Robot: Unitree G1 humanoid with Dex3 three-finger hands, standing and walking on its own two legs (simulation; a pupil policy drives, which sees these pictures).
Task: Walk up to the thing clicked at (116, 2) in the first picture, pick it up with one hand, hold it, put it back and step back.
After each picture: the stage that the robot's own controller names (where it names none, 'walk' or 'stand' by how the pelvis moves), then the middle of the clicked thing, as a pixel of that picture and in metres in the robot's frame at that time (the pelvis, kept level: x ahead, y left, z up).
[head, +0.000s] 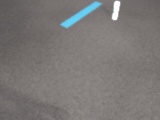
stand; (115, 10) +2.07 -0.45 -0.66
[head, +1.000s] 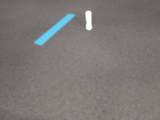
walk; (88, 20) +1.97 +0.04 -0.63
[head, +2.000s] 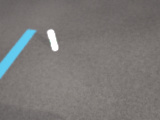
walk; (53, 40) +1.36 +0.40 -0.65
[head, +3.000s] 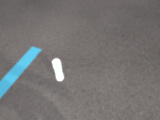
walk; (58, 70) +0.92 +0.30 -0.65
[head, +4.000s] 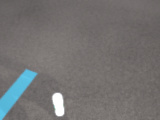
walk; (58, 105) +0.59 +0.18 -0.63
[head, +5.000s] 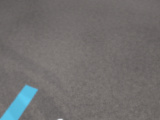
stand; out of the picture +0.39 +0.17 -0.64
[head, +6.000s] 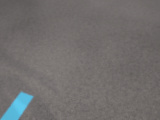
stand; out of the picture +0.38 +0.19 -0.66
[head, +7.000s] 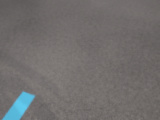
stand; out of the picture +0.39 +0.19 -0.66
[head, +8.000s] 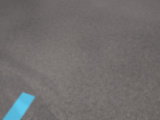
stand; out of the picture +0.38 +0.19 -0.66
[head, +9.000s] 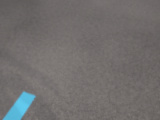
stand; out of the picture +0.38 +0.18 -0.66
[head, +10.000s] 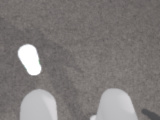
go down; (31, 62) +0.46 +0.21 -0.31
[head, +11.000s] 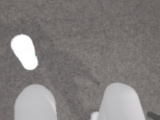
go down; (26, 55) +0.46 +0.22 -0.26
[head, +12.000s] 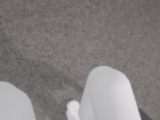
close in; out of the picture +0.44 +0.27 -0.16
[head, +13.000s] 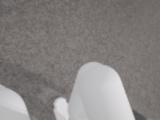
close; out of the picture +0.44 +0.29 -0.16
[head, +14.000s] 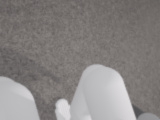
lift; out of the picture +0.40 +0.26 -0.16
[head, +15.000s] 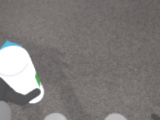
lift; (25, 81) +0.33 +0.19 +0.04
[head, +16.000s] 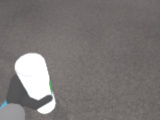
hold; (39, 88) +0.32 +0.15 +0.06
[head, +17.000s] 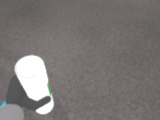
hold; (38, 89) +0.32 +0.16 +0.04
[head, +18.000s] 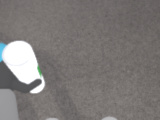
crouch; (28, 72) +0.38 +0.18 -0.01
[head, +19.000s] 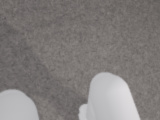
lower; out of the picture +0.49 +0.26 -0.06
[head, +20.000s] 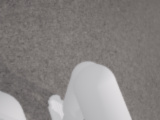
lower; out of the picture +0.45 +0.31 -0.17
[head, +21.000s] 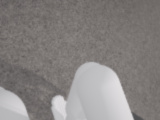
lower; out of the picture +0.45 +0.30 -0.16
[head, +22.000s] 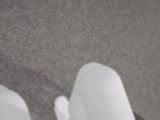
lower; out of the picture +0.44 +0.30 -0.16
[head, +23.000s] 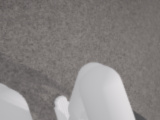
lower; out of the picture +0.43 +0.30 -0.16
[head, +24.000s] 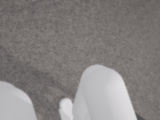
open; out of the picture +0.43 +0.27 -0.17
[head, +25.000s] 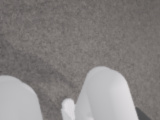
stand; out of the picture +0.43 +0.26 -0.17
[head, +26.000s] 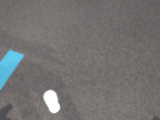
stand; (52, 102) +0.42 +0.17 -0.50
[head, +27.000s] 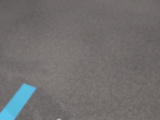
stand; out of the picture +0.40 +0.16 -0.60
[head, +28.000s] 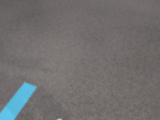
stand; out of the picture +0.39 +0.16 -0.60
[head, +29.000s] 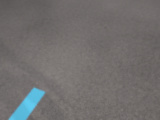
stand; out of the picture +0.41 +0.15 -0.65
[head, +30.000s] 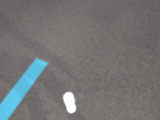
walk; (70, 103) +0.48 +0.14 -0.63
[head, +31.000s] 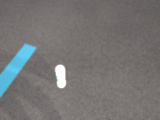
walk; (60, 77) +0.73 +0.16 -0.64
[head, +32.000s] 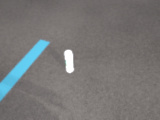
stand; (69, 61) +1.03 +0.18 -0.63
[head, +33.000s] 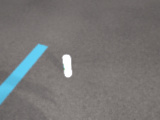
stand; (67, 66) +1.01 +0.18 -0.66
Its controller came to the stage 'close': yes
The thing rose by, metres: 0.68
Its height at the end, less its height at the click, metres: +0.00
